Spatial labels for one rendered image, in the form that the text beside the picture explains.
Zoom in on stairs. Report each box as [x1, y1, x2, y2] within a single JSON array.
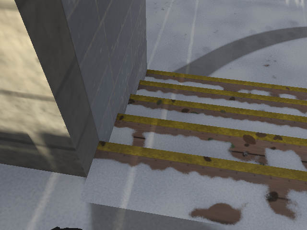
[[109, 69, 307, 172]]

